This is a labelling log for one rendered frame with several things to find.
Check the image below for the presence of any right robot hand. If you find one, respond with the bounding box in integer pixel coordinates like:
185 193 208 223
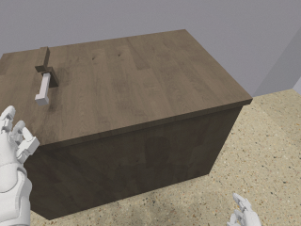
227 193 261 226

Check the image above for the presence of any robot left forearm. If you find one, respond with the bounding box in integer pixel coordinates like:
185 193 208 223
0 163 32 226

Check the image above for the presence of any tap lever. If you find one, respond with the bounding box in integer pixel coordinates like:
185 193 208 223
35 73 51 106

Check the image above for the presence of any left robot hand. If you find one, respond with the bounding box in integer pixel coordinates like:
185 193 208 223
0 105 40 168

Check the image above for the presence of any counter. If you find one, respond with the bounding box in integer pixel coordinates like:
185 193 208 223
0 29 253 220

